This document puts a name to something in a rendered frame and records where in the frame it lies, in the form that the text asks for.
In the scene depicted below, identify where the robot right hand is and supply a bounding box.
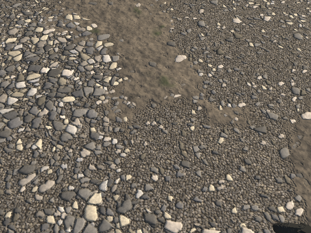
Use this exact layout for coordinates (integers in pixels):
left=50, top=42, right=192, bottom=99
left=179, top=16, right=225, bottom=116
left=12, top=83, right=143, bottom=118
left=272, top=222, right=311, bottom=233

